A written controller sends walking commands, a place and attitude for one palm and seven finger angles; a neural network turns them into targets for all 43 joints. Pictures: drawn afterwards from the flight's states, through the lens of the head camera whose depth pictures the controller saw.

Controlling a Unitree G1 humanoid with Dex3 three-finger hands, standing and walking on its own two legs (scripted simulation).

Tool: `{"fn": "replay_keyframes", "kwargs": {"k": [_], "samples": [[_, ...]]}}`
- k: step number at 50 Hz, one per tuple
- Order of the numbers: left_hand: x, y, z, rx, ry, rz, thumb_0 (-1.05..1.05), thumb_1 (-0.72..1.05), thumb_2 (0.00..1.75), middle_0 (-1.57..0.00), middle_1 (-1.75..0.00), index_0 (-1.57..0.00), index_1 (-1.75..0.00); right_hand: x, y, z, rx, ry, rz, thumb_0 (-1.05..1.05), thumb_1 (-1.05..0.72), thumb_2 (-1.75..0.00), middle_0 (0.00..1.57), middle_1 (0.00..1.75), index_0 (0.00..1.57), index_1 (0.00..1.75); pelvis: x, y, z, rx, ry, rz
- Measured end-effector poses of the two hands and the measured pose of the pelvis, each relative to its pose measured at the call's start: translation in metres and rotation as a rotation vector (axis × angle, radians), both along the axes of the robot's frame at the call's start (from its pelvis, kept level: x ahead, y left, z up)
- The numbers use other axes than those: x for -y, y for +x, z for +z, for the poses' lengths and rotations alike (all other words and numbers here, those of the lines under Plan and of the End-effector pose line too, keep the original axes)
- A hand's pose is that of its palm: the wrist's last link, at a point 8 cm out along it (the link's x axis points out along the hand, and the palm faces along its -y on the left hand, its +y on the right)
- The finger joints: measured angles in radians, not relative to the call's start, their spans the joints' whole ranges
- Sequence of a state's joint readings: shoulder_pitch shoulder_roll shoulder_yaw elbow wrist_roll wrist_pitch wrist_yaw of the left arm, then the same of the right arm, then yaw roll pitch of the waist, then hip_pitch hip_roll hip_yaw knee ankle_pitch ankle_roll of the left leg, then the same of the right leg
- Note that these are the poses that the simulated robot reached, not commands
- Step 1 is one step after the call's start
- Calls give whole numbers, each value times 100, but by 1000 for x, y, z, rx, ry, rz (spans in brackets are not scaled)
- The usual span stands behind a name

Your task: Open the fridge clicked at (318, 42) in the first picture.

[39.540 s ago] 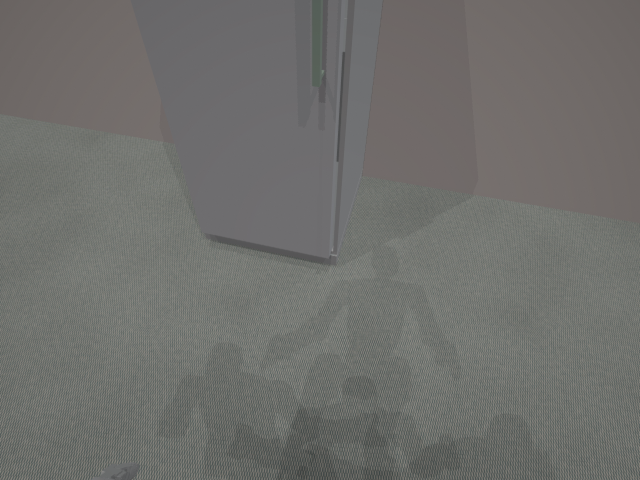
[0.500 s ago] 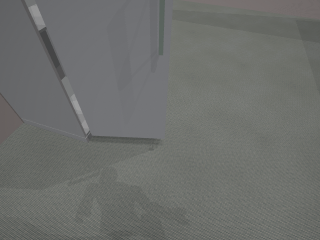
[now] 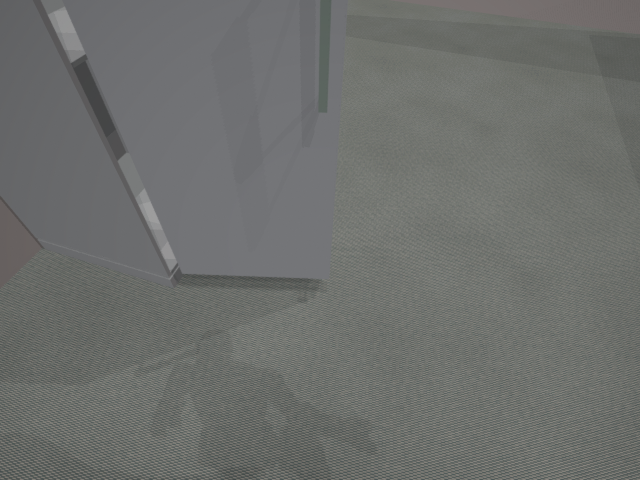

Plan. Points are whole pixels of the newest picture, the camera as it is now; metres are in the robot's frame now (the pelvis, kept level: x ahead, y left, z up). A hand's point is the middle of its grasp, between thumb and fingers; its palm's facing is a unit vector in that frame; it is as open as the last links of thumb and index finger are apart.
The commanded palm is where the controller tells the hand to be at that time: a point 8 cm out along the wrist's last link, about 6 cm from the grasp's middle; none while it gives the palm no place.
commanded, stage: look to check the result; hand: right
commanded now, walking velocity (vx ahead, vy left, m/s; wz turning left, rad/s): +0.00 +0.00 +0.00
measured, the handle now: (325, 17) +0.83 +0.05 +0.20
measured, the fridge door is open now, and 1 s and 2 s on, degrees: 74 74 74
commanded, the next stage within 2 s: stand and wait in 0.08 s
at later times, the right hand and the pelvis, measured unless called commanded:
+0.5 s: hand out of the picture +0.09 -0.24 -0.16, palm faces -0.06 +0.94 -0.34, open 7.4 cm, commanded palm none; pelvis +0.01 +0.01 +0.00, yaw +0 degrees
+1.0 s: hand out of the picture +0.09 -0.24 -0.16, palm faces -0.06 +0.94 -0.34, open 7.4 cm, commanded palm none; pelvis +0.01 +0.01 +0.00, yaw +1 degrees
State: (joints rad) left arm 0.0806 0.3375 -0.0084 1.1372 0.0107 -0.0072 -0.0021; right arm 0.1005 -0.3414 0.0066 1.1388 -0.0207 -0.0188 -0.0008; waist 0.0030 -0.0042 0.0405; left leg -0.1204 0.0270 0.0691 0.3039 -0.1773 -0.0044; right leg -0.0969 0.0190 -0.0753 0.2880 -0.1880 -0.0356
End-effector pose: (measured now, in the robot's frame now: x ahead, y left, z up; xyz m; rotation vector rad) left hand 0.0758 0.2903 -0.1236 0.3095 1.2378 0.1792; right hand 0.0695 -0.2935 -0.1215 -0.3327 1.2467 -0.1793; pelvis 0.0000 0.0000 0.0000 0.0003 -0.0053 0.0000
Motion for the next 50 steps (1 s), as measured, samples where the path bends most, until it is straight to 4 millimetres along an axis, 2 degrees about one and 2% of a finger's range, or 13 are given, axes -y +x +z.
{"fn": "replay_keyframes", "kwargs": {"k": [8,18,32,50], "samples": [[-6,4,2,7,4,3,1,90,90,-20,-30,-20,-30,-3,11,2,21,-5,8,1,-90,-90,20,30,21,30,-4,4,0,1,-1,3],[-12,-1,2,-9,8,12,1,90,90,-20,-30,-20,-30,-8,19,2,30,-1,18,1,-90,-90,20,30,21,30,-8,7,1,0,-1,4],[-15,-7,1,-28,8,24,1,90,90,-20,-30,-20,-30,-14,19,1,19,3,21,1,-90,-90,20,30,21,30,-12,9,1,0,0,7],[-15,-2,2,-13,9,24,1,90,90,-20,-30,-20,-30,-13,19,1,20,1,19,1,-90,-90,20,30,21,30,-12,10,1,3,0,11]]}}
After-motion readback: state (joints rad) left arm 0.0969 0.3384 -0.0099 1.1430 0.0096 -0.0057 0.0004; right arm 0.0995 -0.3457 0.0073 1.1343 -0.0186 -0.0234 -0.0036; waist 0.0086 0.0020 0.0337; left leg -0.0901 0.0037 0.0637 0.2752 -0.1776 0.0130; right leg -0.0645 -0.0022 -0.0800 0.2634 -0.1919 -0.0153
